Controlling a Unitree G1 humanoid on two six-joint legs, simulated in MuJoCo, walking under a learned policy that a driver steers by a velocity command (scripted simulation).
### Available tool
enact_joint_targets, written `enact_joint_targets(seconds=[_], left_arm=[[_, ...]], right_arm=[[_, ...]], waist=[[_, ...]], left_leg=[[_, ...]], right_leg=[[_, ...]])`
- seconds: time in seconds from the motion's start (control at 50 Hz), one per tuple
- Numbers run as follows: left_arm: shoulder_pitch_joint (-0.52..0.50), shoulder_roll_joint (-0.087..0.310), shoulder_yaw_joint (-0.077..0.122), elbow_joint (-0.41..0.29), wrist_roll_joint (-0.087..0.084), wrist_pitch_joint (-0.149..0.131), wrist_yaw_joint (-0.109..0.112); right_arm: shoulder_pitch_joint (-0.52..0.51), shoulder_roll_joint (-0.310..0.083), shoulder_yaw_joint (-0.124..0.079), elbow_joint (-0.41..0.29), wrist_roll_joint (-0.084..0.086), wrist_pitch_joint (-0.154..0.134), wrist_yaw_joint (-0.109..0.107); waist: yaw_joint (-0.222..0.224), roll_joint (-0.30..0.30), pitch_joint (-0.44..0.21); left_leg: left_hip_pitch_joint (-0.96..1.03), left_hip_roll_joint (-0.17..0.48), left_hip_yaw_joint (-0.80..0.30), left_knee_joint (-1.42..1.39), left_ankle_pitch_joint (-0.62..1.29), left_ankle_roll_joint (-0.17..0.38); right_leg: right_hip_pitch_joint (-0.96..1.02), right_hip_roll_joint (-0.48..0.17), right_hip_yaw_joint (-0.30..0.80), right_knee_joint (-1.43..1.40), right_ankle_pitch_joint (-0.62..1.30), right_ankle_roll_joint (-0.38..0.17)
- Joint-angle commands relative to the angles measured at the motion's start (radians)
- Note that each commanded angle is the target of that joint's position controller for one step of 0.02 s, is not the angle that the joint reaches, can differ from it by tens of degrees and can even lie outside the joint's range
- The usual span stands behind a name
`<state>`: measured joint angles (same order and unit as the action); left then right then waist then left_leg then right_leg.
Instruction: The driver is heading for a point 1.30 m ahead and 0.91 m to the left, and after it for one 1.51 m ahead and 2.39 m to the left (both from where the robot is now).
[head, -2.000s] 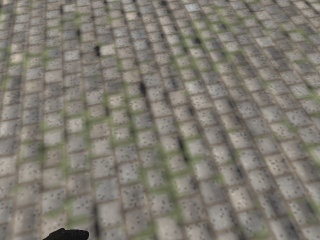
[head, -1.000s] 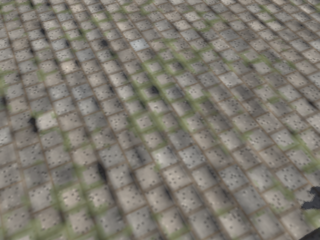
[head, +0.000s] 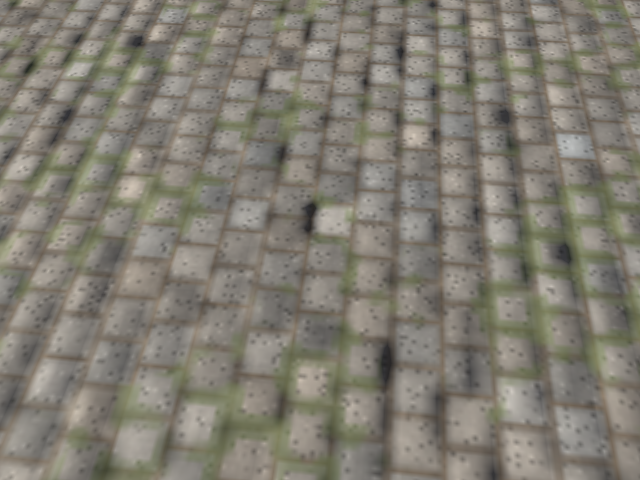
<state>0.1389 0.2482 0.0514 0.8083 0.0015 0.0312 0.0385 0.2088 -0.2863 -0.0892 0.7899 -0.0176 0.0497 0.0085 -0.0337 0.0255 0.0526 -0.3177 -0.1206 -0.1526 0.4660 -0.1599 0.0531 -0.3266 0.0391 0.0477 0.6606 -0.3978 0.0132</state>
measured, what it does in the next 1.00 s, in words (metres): walks ahead, turning left: right foot, then left foot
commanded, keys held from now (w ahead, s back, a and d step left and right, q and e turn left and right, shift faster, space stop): q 0.30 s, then w+q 0.70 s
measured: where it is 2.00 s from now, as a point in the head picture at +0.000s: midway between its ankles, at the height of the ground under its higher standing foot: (116, 431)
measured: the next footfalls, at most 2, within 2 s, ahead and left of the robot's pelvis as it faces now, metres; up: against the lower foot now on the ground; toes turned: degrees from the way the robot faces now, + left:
right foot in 0.04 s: +0.04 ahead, -0.11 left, +0.00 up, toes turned +5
left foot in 0.50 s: -0.02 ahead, +0.10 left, +0.00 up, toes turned +20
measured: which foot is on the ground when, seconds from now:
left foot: down 0.00-0.04, up 0.06-0.48, down 0.50-0.98, up 1.00-1.00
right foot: up 0.00-0.02, down 0.04-0.50, up 0.52-0.94, down 0.96-1.00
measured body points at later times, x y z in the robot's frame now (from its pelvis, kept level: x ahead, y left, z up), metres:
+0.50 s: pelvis +0.00 +0.01 +0.00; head +0.01 +0.03 +0.44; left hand -0.01 +0.31 -0.13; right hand +0.21 -0.21 -0.10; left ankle -0.06 +0.09 -0.74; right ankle +0.00 -0.11 -0.74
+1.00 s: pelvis +0.20 +0.10 -0.02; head +0.24 +0.12 +0.42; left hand +0.24 +0.43 -0.10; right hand +0.35 -0.15 -0.15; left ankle -0.04 +0.09 -0.70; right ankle +0.35 +0.08 -0.74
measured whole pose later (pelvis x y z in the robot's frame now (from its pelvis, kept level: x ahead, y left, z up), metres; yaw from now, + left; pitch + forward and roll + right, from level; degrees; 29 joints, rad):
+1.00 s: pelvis +0.20 +0.10 -0.02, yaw +37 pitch +1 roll +0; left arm 0.05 0.28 0.02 0.67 0.04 -0.05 -0.01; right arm 0.45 -0.31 -0.06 0.88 0.00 -0.04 0.00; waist -0.08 0.01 0.05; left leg -0.03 -0.11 -0.21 0.76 -0.48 0.08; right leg -0.49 0.01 -0.04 0.61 -0.12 -0.04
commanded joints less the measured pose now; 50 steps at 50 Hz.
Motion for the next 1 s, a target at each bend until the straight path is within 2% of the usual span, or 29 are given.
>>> enact_joint_targets(seconds=[0.02, 0.04, 0.06, 0.08, 0.1, 0.12, 0.14, 0.18, 0.24, 0.3, 0.38, 0.44, 0.48, 0.5, 0.52, 0.54, 0.56, 0.58, 0.6, 0.64, 0.68, 0.78, 0.86, 0.9, 0.92, 0.94, 0.96, 0.98, 1.0], left_arm=[[0.145, 0.093, 0.02, -0.036, -0.001, -0.028, 0.013], [0.149, 0.178, 0.037, -0.043, 0.018, -0.032, 0.022], [0.049, 0.269, 0.052, -0.087, 0.021, -0.028, 0.022], [0.045, 0.228, 0.045, -0.092, 0.034, -0.024, 0.013], [-0.003, 0.153, 0.024, -0.107, 0.026, -0.025, 0.009], [-0.05, 0.121, 0.015, -0.117, 0.021, -0.025, 0.005], [-0.069, 0.116, 0.013, -0.128, 0.021, -0.026, 0.006], [-0.028, 0.12, 0.014, -0.129, 0.022, -0.027, 0.008], [0.069, 0.144, 0.025, -0.106, 0.021, -0.029, 0.008], [0.09, 0.166, 0.034, -0.098, 0.025, -0.029, 0.0], [0.1, 0.21, 0.052, -0.094, 0.038, -0.031, -0.023], [0.09, 0.231, 0.062, -0.092, 0.037, -0.033, -0.037], [0.049, 0.216, 0.061, -0.094, 0.02, -0.029, -0.038], [0.042, 0.161, 0.045, -0.1, 0.024, -0.029, -0.04], [-0.012, 0.051, 0.012, -0.165, 0.037, -0.027, -0.052], [-0.096, 0.114, 0.022, -0.204, 0.061, -0.033, -0.054], [-0.103, 0.162, 0.034, -0.2, 0.04, -0.044, -0.067], [-0.05, 0.175, 0.038, -0.17, 0.023, -0.059, -0.08], [-0.01, 0.178, 0.039, -0.144, 0.031, -0.066, -0.084], [0.035, 0.171, 0.037, -0.112, 0.053, -0.06, -0.086], [0.017, 0.149, 0.03, -0.119, 0.05, -0.051, -0.085], [-0.157, 0.119, 0.01, -0.181, 0.039, -0.05, -0.086], [-0.234, 0.12, 0.0, -0.224, 0.027, -0.063, -0.089], [-0.149, 0.14, 0.005, -0.208, 0.023, -0.069, -0.078], [-0.05, 0.162, 0.014, -0.179, 0.02, -0.073, -0.065], [0.096, 0.19, 0.028, -0.134, 0.017, -0.079, -0.049], [0.249, 0.233, 0.042, -0.109, 0.03, -0.089, -0.03], [0.342, 0.324, 0.06, -0.116, 0.064, -0.094, -0.017], [0.253, 0.324, 0.057, -0.123, 0.051, -0.085, -0.023]], right_arm=[[-0.069, -0.144, -0.034, -0.072, 0.014, -0.002, 0.0], [-0.043, -0.084, -0.019, -0.085, 0.02, -0.005, -0.003], [0.0, -0.052, -0.014, -0.089, 0.022, -0.009, -0.011], [-0.004, -0.137, -0.031, -0.075, -0.016, -0.007, -0.014], [0.01, -0.146, -0.04, -0.056, -0.013, -0.004, -0.007], [0.036, -0.135, -0.04, -0.037, -0.012, 0.003, 0.001], [0.054, -0.132, -0.04, -0.028, -0.012, 0.011, 0.013], [0.047, -0.121, -0.033, -0.027, -0.005, 0.019, 0.03], [-0.028, -0.101, -0.021, -0.057, 0.001, 0.026, 0.037], [-0.057, -0.087, -0.01, -0.076, 0.005, 0.032, 0.043], [-0.121, -0.094, 0.001, -0.118, 0.0, 0.03, 0.068], [-0.11, -0.091, 0.006, -0.124, 0.004, 0.014, 0.075], [0.04, -0.081, 0.007, -0.065, -0.007, -0.007, 0.066], [0.185, -0.127, -0.01, -0.006, -0.016, -0.022, 0.053], [0.276, -0.25, -0.034, -0.016, -0.013, -0.036, 0.041], [0.245, -0.269, -0.035, -0.037, -0.004, -0.043, 0.03], [0.19, -0.213, -0.019, -0.036, 0.001, -0.041, 0.019], [0.137, -0.175, -0.004, -0.043, 0.007, -0.048, 0.012], [0.104, -0.166, 0.0, -0.051, 0.008, -0.057, 0.005], [0.107, -0.148, 0.008, -0.049, 0.011, -0.079, 0.003], [0.157, -0.159, 0.004, -0.026, 0.019, -0.094, 0.007], [0.254, -0.159, 0.002, 0.014, 0.011, -0.099, -0.003], [0.276, -0.185, -0.004, 0.03, 0.008, -0.103, -0.017], [0.222, -0.201, -0.008, 0.021, 0.008, -0.107, -0.022], [0.185, -0.214, -0.01, 0.014, 0.006, -0.109, -0.021], [0.169, -0.218, -0.011, 0.015, 0.006, -0.112, -0.015], [0.167, -0.185, -0.003, 0.009, 0.011, -0.118, -0.007], [0.229, -0.052, 0.026, -0.035, 0.037, -0.122, -0.004], [0.258, -0.094, 0.025, -0.047, 0.016, -0.117, -0.003]], waist=[[0.083, 0.076, -0.11], [0.06, -0.085, -0.105], [0.023, -0.284, -0.074], [0.024, -0.197, -0.065], [-0.007, -0.126, -0.047], [-0.029, -0.107, -0.024], [-0.036, -0.14, -0.036], [-0.003, -0.161, -0.047], [0.054, -0.154, -0.057], [0.07, -0.176, -0.066], [0.099, -0.214, -0.05], [0.076, -0.18, -0.022], [-0.012, -0.115, -0.034], [-0.065, 0.035, -0.069], [-0.099, 0.309, -0.07], [-0.111, 0.192, 0.037], [-0.068, 0.109, 0.097], [-0.021, 0.102, 0.107], [0.005, 0.102, 0.09], [0.022, 0.08, 0.032], [0.02, 0.056, 0.008], [-0.038, 0.071, 0.051], [-0.049, 0.082, 0.053], [0.005, 0.085, 0.031], [0.052, 0.085, -0.012], [0.119, 0.05, -0.094], [0.187, 0.001, -0.201], [0.171, -0.228, -0.36], [0.098, -0.323, -0.349]], left_leg=[[0.007, 0.2, -0.299, -0.058, 0.094, 0.073], [-0.107, 0.106, -0.197, 0.081, -0.126, 0.008], [-0.267, -0.078, 0.036, 0.298, -0.383, -0.032], [-0.215, 0.011, 0.035, 0.501, -0.413, -0.041], [-0.183, 0.025, 0.025, 0.584, -0.357, -0.041], [-0.178, 0.033, 0.038, 0.647, -0.293, -0.05], [-0.196, 0.037, 0.052, 0.689, -0.246, -0.062], [-0.232, 0.046, 0.086, 0.696, -0.234, -0.095], [-0.272, 0.071, 0.109, 0.6, -0.248, -0.124], [-0.22, 0.097, 0.137, 0.477, -0.278, -0.121], [-0.109, 0.116, 0.204, 0.302, -0.301, -0.072], [0.017, 0.105, 0.247, 0.154, -0.299, -0.018], [0.26, 0.065, 0.269, -0.033, -0.193, 0.025], [0.439, 0.12, 0.13, -0.122, -0.292, 0.057], [0.541, 0.442, -0.395, -0.263, -0.611, 0.16], [0.406, 0.505, -0.583, -0.357, -0.598, 0.252], [0.362, 0.456, -0.461, -0.349, -0.575, 0.243], [0.331, 0.387, -0.354, -0.349, -0.451, 0.209], [0.336, 0.329, -0.273, -0.345, -0.296, 0.184], [0.349, 0.276, -0.179, -0.313, -0.008, 0.17], [0.358, 0.266, -0.149, -0.285, 0.153, 0.178], [0.34, 0.251, -0.161, -0.274, 0.218, 0.186], [0.334, 0.275, -0.197, -0.23, 0.358, 0.166], [0.295, 0.28, -0.203, -0.188, 0.464, 0.127], [0.263, 0.262, -0.19, -0.103, 0.614, 0.101], [0.235, 0.214, -0.157, 0.076, 0.7, 0.078], [0.106, 0.144, -0.119, 0.325, 0.547, 0.055], [-0.137, 0.011, -0.027, 0.666, -0.042, 0.026], [-0.264, -0.011, -0.007, 0.803, -0.35, 0.033]], right_leg=[[0.195, -0.001, 0.003, -0.31, 0.127, -0.031], [0.273, -0.196, 0.19, -0.447, 0.051, -0.075], [0.254, -0.421, 0.453, -0.508, 0.109, -0.18], [0.135, -0.458, 0.414, -0.461, 0.254, -0.255], [0.098, -0.393, 0.316, -0.44, 0.315, -0.246], [0.082, -0.32, 0.202, -0.422, 0.349, -0.212], [0.121, -0.271, 0.131, -0.408, 0.366, -0.187], [0.194, -0.248, 0.057, -0.375, 0.499, -0.194], [0.316, -0.288, 0.045, -0.349, 0.567, -0.221], [0.336, -0.314, 0.017, -0.33, 0.58, -0.226], [0.252, -0.334, 0.025, -0.433, 0.003, -0.206], [0.173, -0.352, 0.003, -0.438, -0.076, -0.182], [0.024, -0.302, -0.097, -0.303, -0.11, -0.133], [-0.129, -0.23, -0.197, -0.066, -0.153, -0.087], [-0.431, -0.087, -0.271, 0.313, -0.297, -0.019], [-0.558, -0.045, -0.084, 0.386, -0.225, -0.02], [-0.546, -0.104, -0.034, 0.399, -0.087, -0.024], [-0.497, -0.12, -0.036, 0.372, 0.029, -0.021], [-0.453, -0.125, -0.039, 0.347, 0.091, -0.012], [-0.394, -0.113, -0.056, 0.353, 0.163, 0.008], [-0.401, -0.104, -0.067, 0.342, 0.188, 0.022], [-0.439, -0.085, -0.081, 0.159, 0.268, 0.043], [-0.33, -0.055, -0.075, -0.005, 0.308, 0.011], [-0.162, -0.035, -0.067, -0.068, 0.289, -0.021], [-0.012, -0.003, -0.077, -0.085, 0.24, -0.039], [0.176, 0.015, -0.088, -0.13, 0.231, -0.058], [0.417, -0.093, 0.008, -0.159, 0.164, -0.086], [0.656, -0.397, 0.429, -0.262, -0.182, -0.152], [0.566, -0.488, 0.781, -0.429, -0.233, -0.205]])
